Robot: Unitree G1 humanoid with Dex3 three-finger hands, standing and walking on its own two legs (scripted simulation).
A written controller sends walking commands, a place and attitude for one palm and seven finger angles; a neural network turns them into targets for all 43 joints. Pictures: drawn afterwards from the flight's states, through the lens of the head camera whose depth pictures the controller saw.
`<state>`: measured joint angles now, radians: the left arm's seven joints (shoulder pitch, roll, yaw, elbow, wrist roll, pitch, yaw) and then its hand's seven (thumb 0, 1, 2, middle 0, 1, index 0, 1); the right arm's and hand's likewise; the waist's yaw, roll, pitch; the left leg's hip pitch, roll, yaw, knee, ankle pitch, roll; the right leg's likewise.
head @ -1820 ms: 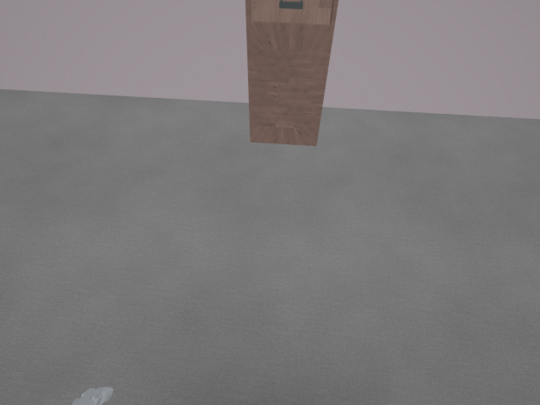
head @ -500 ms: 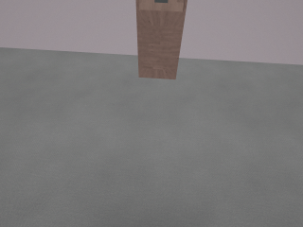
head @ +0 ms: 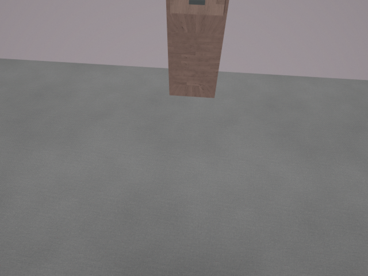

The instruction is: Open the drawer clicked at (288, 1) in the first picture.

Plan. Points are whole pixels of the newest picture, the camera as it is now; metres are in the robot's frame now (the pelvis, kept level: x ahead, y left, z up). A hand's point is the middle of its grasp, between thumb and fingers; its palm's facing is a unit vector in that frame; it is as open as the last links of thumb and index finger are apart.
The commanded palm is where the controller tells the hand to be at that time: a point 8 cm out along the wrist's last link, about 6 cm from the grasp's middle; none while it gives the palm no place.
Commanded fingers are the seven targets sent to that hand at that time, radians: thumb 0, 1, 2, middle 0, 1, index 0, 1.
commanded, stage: look at it before walking up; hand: left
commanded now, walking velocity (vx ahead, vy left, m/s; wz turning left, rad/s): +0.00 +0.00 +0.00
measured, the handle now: (197, 1) +1.67 +0.02 +0.01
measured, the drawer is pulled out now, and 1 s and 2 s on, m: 0.00 0.00 0.00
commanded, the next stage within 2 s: walk to a spot facing it in 0.22 s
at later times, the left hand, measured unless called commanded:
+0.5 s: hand out of the picture +0.05 +0.22 -0.17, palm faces -0.04 -0.96 -0.28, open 7.4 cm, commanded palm none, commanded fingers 0.00 0.90 0.90 -0.20 -0.30 -0.20 -0.30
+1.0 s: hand out of the picture +0.08 +0.13 -0.17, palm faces -0.08 -0.98 -0.15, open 7.4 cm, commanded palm none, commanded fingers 0.00 0.90 0.90 -0.20 -0.30 -0.20 -0.30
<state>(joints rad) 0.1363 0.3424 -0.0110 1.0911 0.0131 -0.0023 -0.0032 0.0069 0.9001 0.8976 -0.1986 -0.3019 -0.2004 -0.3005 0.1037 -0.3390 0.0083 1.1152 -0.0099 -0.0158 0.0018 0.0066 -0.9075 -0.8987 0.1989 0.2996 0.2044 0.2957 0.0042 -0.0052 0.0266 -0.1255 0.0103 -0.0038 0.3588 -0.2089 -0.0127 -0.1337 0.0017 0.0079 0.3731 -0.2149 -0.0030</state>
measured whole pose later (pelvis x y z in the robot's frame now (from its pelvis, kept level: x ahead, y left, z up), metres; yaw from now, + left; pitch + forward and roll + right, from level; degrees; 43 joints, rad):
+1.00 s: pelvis +0.17 -0.03 -0.01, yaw -10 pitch +0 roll +0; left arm 0.51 0.10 0.00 1.15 0.03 -0.07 0.02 0.00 0.90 0.90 -0.20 -0.30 -0.20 -0.30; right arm 0.16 -0.18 -0.04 1.06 -0.02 -0.02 0.02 0.01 -0.91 -0.90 0.19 0.30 0.20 0.29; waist 0.03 0.00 0.04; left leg -0.64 0.10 0.11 1.03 -0.24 -0.02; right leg 0.07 0.04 0.02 0.32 -0.39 -0.05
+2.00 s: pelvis +0.63 -0.11 -0.02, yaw -19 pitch -1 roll -1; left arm 0.18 0.16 0.07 1.03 0.01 -0.09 0.03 -0.03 0.95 0.90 -0.20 -0.30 -0.20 -0.30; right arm 0.44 -0.09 -0.04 1.16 -0.02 -0.03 -0.02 0.01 -0.91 -0.90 0.20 0.30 0.20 0.30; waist -0.02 0.00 0.04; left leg -0.41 0.11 0.08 1.28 -0.38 0.00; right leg -0.22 0.03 -0.19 0.52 -0.30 -0.07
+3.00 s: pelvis +0.87 -0.18 -0.01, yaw -6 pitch +0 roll +1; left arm 0.26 0.16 0.04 1.00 0.03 0.00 0.03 0.00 0.92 0.90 -0.20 -0.30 -0.20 -0.30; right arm 0.15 -0.22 -0.06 1.01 -0.01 0.06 0.01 0.01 -0.91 -0.90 0.19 0.30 0.20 0.29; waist 0.03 0.01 0.06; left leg -0.38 0.06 0.06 0.86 -0.43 -0.06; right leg -0.23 -0.11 -0.28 0.49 -0.25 -0.04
